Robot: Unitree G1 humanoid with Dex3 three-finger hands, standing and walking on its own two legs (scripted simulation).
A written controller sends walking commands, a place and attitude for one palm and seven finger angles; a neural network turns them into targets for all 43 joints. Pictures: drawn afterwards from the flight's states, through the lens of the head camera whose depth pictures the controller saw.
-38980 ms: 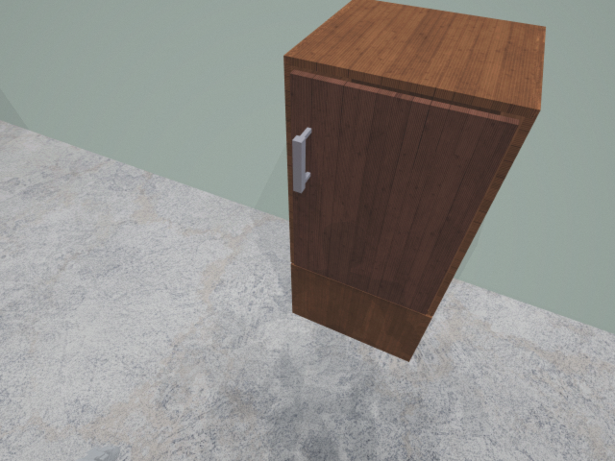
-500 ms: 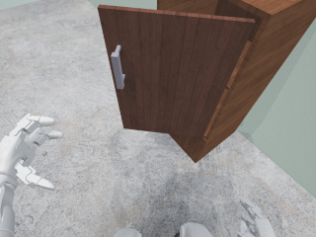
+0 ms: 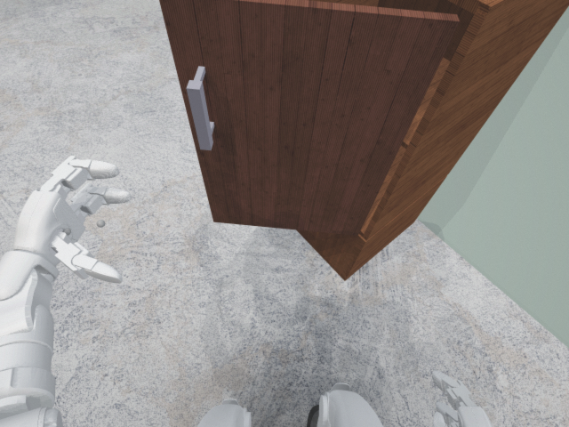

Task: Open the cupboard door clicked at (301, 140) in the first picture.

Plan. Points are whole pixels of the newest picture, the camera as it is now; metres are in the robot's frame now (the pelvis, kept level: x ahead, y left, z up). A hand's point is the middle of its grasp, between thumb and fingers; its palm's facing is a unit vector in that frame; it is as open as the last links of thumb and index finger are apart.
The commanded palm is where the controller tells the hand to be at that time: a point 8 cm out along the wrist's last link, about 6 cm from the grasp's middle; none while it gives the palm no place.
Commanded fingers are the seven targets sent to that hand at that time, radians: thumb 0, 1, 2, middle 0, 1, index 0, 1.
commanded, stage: move the hooked fingers beside the handle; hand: left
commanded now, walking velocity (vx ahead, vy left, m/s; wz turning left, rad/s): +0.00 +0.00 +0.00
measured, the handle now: (203, 110) +0.59 +0.15 +0.06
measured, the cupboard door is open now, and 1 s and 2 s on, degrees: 46 46 45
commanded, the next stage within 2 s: slide the fingers in behind the handle in 1.96 s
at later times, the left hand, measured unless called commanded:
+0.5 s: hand (132, 175) +0.45 +0.24 +0.06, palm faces -0.08 -1.00 -0.02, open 14.0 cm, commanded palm +0.43 +0.29 +0.06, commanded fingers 0.00 -0.50 0.30 -0.30 -1.20 -0.30 -1.20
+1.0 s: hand (160, 136) +0.52 +0.21 +0.06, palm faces -0.08 -1.00 -0.03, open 14.0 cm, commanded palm +0.52 +0.26 +0.05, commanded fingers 0.00 -0.50 0.30 -0.30 -1.20 -0.30 -1.20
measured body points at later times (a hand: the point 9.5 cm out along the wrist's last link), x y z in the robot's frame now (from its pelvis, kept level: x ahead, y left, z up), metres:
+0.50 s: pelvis +0.01 +0.00 +0.00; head +0.12 +0.02 +0.43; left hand +0.45 +0.29 +0.06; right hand +0.07 -0.27 -0.11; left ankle -0.02 +0.09 -0.67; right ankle +0.06 -0.12 -0.67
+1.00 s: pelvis +0.00 +0.00 -0.02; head +0.16 +0.02 +0.41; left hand +0.52 +0.26 +0.06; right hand +0.00 -0.27 -0.12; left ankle -0.02 +0.09 -0.67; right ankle +0.06 -0.12 -0.67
